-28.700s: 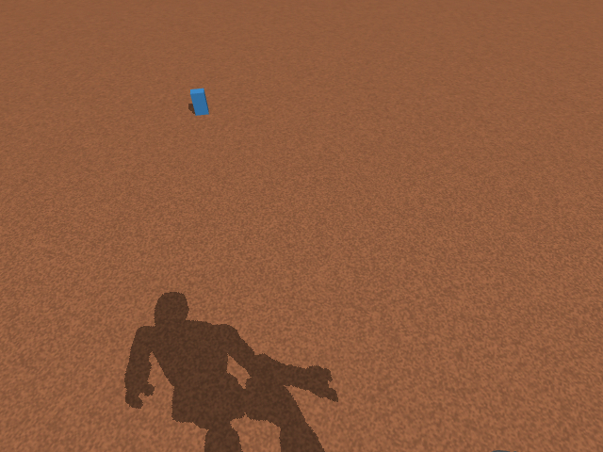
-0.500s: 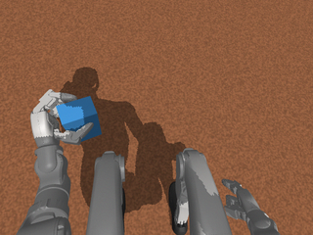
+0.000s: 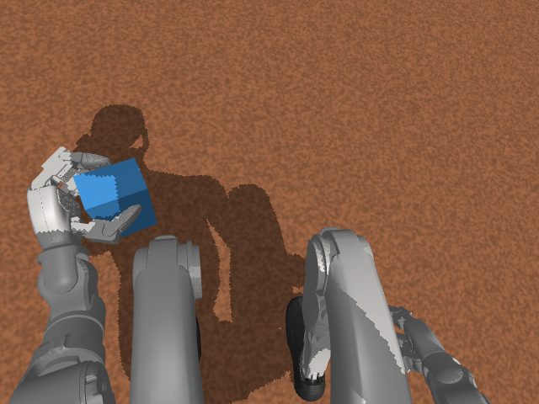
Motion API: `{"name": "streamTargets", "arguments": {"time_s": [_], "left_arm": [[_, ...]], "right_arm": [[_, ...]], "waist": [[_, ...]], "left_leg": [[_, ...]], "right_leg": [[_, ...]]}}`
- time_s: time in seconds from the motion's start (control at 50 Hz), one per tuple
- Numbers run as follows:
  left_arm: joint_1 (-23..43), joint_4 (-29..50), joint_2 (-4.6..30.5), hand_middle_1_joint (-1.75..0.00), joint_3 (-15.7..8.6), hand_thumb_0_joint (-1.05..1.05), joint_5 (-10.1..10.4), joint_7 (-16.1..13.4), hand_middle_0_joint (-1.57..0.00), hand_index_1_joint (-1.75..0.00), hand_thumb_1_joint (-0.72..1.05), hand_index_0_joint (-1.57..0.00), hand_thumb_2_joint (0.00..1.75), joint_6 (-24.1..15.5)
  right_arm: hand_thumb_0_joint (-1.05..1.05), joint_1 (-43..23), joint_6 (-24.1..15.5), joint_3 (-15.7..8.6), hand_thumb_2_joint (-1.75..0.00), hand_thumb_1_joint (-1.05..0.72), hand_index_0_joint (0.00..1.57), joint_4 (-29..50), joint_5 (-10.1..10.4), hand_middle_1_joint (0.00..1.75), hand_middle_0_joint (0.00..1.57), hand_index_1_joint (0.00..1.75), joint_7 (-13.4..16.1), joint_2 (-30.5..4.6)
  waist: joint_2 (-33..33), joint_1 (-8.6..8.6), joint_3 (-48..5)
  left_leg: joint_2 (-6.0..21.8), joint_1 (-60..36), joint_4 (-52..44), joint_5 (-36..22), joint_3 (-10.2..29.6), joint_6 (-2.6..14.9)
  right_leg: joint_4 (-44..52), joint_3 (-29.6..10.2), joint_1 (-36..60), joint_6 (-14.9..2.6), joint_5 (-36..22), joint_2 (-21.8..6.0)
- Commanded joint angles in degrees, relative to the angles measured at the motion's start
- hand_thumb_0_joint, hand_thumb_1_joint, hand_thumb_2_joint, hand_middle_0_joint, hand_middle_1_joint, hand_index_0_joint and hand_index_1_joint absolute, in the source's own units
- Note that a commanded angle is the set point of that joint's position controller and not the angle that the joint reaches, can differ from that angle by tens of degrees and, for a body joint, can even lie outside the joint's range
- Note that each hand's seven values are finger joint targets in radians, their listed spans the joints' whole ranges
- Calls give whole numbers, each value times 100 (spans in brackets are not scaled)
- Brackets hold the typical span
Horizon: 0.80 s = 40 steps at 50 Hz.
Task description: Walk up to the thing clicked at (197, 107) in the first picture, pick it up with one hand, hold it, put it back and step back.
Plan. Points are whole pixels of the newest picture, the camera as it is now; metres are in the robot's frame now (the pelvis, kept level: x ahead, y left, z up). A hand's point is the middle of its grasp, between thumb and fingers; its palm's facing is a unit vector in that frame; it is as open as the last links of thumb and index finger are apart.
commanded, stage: crouch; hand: left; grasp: from the side
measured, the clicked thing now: (121, 203) +0.39 +0.21 -0.09
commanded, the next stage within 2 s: lower in 0.38 s
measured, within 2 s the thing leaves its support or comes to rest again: rests again in 1.98 s
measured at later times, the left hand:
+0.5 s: hand (108, 206) +0.39 +0.24 -0.11, palm faces +0.25 -0.97 -0.02, open 9.5 cm
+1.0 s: hand (114, 213) +0.40 +0.25 -0.18, palm faces +0.27 -0.96 +0.00, open 9.5 cm
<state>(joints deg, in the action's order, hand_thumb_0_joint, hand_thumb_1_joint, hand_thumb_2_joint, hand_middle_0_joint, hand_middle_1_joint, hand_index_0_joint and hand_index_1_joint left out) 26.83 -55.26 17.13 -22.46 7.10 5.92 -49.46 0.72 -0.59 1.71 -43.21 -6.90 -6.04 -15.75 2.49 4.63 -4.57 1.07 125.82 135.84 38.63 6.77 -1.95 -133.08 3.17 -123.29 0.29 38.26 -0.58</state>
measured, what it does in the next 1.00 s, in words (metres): lowers itself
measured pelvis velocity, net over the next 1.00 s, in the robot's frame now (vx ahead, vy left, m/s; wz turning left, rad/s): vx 0.00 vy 0.01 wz -0.12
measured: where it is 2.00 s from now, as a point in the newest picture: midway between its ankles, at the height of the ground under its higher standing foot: (246, 373)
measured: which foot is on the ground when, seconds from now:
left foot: down 0.00-1.00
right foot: down 0.00-1.00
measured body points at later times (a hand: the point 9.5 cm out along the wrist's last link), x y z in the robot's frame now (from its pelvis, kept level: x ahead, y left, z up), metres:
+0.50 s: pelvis +0.00 +0.01 -0.04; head +0.21 +0.08 +0.36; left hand +0.37 +0.29 -0.11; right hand +0.17 -0.26 -0.14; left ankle +0.09 +0.13 -0.31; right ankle +0.11 -0.12 -0.31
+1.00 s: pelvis +0.00 +0.01 -0.06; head +0.22 +0.13 +0.32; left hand +0.38 +0.30 -0.18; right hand +0.15 -0.26 -0.13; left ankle +0.09 +0.13 -0.31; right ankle +0.11 -0.12 -0.31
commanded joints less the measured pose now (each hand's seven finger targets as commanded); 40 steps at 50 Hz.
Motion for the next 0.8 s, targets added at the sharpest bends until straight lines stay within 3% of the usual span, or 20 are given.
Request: {"name": "streamTargets", "arguments": {"time_s": [0.0,0.1,0.26,0.28,0.3,0.48,0.54,0.6,0.62,0.7,0.72,0.78], "left_arm": [[1206,961,1061,-136,-179,0,34,6,-127,-135,2,-130,117,-445],[1198,948,1069,-135,-138,0,80,19,-126,-134,3,-128,116,-499],[1024,937,1207,-134,-206,0,140,1,-126,-134,1,-128,115,-628],[979,925,1175,-135,-141,0,141,5,-126,-135,2,-129,116,-638],[959,1030,1242,-135,-197,0,139,-8,-127,-135,2,-129,116,-653],[763,969,1370,-139,-231,0,126,-93,-129,-138,-1,-132,115,-722],[717,521,1303,-143,-227,0,132,-133,-131,-141,-1,-134,118,-741],[951,435,1605,-140,-321,0,88,-218,-130,-139,-4,-132,116,-897],[975,436,1559,-141,-247,0,88,-190,-129,-139,-1,-132,117,-955],[1033,243,1830,-138,-421,0,114,-166,-129,-137,2,-132,115,-1154],[1123,170,1824,-138,-341,0,116,-152,-129,-136,0,-132,114,-1198],[955,-63,2040,-136,-541,0,107,-195,-128,-135,2,-131,114,-1272]], "right_arm": [[0,345,-125,-307,-91,-94,20,419,-55,30,20,30,52,-1270],[0,208,-113,-227,-91,-94,20,424,-104,30,20,30,22,-1350],[0,112,-85,-93,-91,-95,20,428,-206,30,20,30,-30,-1455],[0,100,-78,-85,-91,-95,20,460,-218,30,20,30,-37,-1506],[0,99,-81,-91,-91,-95,20,486,-233,30,20,30,-36,-1521],[0,-16,-24,32,-91,-95,20,497,-313,30,20,30,-90,-1577],[0,-34,-30,149,-91,-95,20,505,-360,30,20,30,-136,-1632],[0,-103,-7,261,-91,-95,20,525,-422,30,20,30,-149,-1666],[0,-106,-15,300,-91,-94,20,535,-465,30,20,30,-159,-1690],[0,-270,-32,447,-91,-94,20,599,-553,30,20,30,-176,-1784],[0,-341,-45,489,-91,-94,20,598,-585,30,20,30,-180,-1808],[0,-391,-49,607,-91,-94,20,628,-637,30,20,30,-197,-1880]], "waist": [[-756,-19,-3330],[-828,29,-3060],[-930,56,-3059],[-978,121,-3039],[-1001,64,-3165],[-1038,104,-2989],[-889,294,-2606],[-845,302,-2564],[-883,358,-2646],[-969,384,-2537],[-1064,463,-2414],[-1226,404,-2336]], "left_leg": [[-119,-1974,-1465,-147,-469,241],[-102,-1854,-1336,52,-380,233],[-92,-1868,-1043,-195,-292,204],[-91,-1901,-997,-315,-272,198],[-84,-1973,-976,-423,-265,186],[-63,-1770,-791,-399,-188,194],[-55,-1600,-697,-381,-90,193],[-37,-1485,-578,-264,-55,197],[-32,-1612,-522,-400,-41,190],[3,-1670,-457,-285,18,174],[3,-1622,-485,-143,54,163],[18,-1736,-505,-199,101,111]], "right_leg": [[1380,357,1822,-206,-452,245],[1216,468,1549,-205,-313,262],[979,561,1551,-200,-580,301],[935,577,1570,-198,-702,299],[898,581,1609,-202,-796,310],[765,653,1631,-183,-788,347],[686,748,1517,-167,-805,356],[673,777,1554,-168,-695,392],[663,776,1651,-162,-844,405],[598,858,1622,-148,-755,431],[566,916,1557,-154,-643,432],[487,1002,1572,-163,-696,446]]}}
